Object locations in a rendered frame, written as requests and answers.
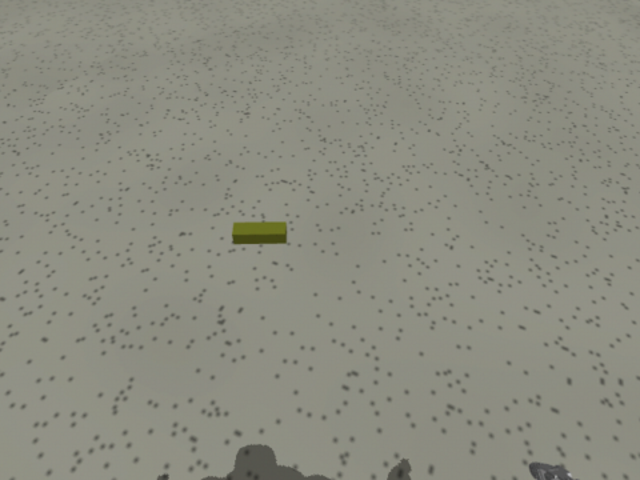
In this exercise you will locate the right robot hand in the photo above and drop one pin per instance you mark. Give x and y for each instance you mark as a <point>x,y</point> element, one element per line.
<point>541,471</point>

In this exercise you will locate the carton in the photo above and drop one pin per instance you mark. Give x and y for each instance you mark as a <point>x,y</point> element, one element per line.
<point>259,233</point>

